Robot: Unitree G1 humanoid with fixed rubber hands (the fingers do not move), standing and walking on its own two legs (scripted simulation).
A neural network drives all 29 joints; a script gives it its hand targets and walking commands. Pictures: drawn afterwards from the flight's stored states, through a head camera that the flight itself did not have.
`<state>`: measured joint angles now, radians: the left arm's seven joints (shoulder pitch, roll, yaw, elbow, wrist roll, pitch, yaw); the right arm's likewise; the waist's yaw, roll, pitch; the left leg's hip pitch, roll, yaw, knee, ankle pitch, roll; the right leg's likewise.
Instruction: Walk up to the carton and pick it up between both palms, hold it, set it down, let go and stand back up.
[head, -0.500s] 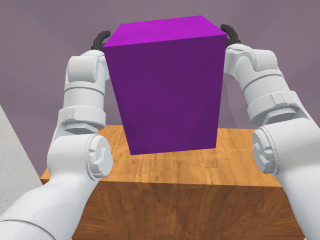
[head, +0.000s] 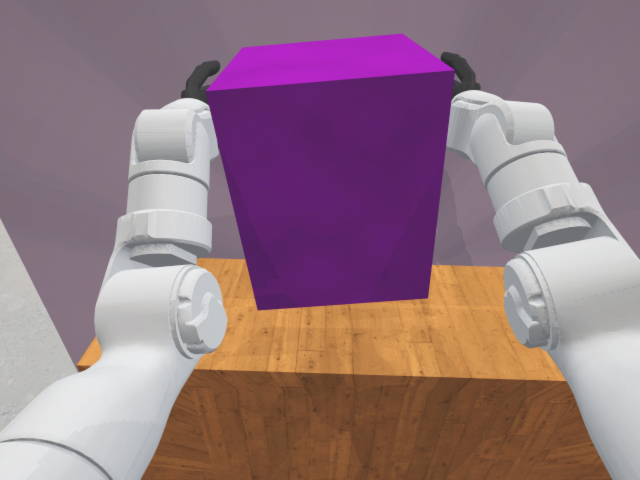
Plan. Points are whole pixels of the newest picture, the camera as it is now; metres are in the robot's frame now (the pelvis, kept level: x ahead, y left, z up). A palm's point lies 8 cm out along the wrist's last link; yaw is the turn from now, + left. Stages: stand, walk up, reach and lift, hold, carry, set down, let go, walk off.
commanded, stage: hold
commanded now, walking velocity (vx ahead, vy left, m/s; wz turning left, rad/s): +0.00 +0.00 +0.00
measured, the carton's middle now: (331, 168) +0.37 -0.01 +0.29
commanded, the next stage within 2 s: none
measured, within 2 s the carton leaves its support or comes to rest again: neither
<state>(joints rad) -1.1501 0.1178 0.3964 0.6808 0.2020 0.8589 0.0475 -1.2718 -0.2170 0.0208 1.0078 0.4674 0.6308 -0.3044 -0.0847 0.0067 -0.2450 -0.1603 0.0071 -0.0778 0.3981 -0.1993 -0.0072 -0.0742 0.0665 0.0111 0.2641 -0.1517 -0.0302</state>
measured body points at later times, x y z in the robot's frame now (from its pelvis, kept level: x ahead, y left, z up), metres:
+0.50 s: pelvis +0.00 +0.00 +0.00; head -0.11 +0.02 +0.44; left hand +0.39 +0.15 +0.33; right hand +0.38 -0.15 +0.34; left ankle +0.01 +0.12 -0.75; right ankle +0.00 -0.10 -0.75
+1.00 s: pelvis +0.00 +0.00 +0.00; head -0.10 +0.02 +0.44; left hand +0.39 +0.15 +0.33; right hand +0.38 -0.15 +0.34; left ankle +0.01 +0.12 -0.75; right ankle +0.00 -0.10 -0.75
